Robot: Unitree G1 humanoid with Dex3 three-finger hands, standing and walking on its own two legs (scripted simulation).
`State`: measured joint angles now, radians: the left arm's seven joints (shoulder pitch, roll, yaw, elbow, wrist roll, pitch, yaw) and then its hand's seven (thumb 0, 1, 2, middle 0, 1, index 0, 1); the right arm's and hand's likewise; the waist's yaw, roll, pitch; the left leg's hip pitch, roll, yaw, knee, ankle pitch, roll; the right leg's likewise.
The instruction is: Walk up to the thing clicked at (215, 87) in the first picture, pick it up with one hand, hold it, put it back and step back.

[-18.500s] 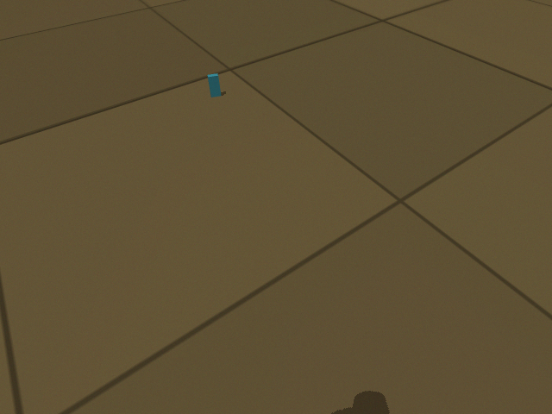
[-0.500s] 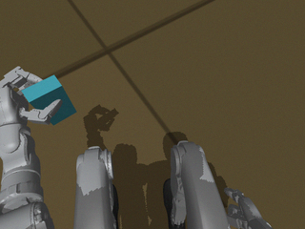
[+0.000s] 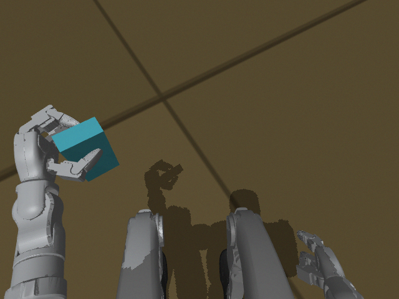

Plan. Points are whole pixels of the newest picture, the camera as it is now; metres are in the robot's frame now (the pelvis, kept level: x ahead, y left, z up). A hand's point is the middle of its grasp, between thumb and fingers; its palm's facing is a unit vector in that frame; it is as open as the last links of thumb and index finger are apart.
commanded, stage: lift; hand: left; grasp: from the side
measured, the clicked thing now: (91, 152) +0.39 +0.22 -0.01
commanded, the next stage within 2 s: hold in 1.32 s
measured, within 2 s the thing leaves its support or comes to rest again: neither
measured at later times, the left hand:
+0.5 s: hand (28, 109) +0.37 +0.22 +0.18, palm faces +0.19 -0.98 -0.05, open 8.1 cm
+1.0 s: hand (4, 61) +0.38 +0.20 +0.24, palm faces +0.20 -0.98 -0.02, open 8.1 cm
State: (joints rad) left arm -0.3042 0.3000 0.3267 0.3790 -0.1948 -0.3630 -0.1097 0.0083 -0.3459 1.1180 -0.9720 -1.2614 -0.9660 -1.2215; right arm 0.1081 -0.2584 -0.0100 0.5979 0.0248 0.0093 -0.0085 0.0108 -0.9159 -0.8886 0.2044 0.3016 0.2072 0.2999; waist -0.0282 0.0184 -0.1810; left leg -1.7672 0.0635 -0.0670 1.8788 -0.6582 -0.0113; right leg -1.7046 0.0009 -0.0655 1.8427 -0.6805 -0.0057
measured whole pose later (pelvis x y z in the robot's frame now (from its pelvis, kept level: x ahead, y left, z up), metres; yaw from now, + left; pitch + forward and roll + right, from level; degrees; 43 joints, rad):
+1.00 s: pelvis +0.05 +0.00 +0.20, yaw +3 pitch +13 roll -2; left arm -0.11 0.19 0.16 0.35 -0.17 -0.33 -0.01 0.01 -0.34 1.10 -0.98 -1.25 -0.98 -1.21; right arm 0.23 -0.22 0.01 0.63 0.02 -0.04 -0.02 0.01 -0.93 -0.89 0.20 0.30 0.21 0.30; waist -0.02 0.02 -0.09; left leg -0.85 0.05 -0.02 1.09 -0.48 -0.01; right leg -0.79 0.00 -0.05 1.06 -0.49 0.00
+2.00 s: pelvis +0.06 +0.00 +0.23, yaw +3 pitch +7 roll -1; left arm -0.10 0.17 0.14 0.39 -0.16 -0.34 -0.01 0.00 -0.34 1.09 -0.98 -1.25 -0.97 -1.21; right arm 0.23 -0.22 0.00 0.64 0.01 -0.01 -0.02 0.01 -0.94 -0.90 0.20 0.30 0.21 0.30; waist -0.02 0.02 -0.05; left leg -0.60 0.05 0.00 0.89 -0.42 -0.02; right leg -0.55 0.00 -0.04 0.86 -0.43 0.00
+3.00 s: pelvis +0.06 +0.00 +0.24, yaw +4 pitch +6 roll -1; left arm -0.11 0.17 0.15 0.39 -0.17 -0.35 -0.01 0.00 -0.33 1.09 -0.98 -1.26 -0.97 -1.22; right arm 0.22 -0.22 0.00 0.65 0.01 -0.03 -0.02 0.01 -0.93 -0.90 0.20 0.30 0.21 0.30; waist -0.02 0.02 -0.03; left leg -0.57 0.05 -0.01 0.85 -0.39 -0.02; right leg -0.52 0.00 -0.04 0.83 -0.41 0.00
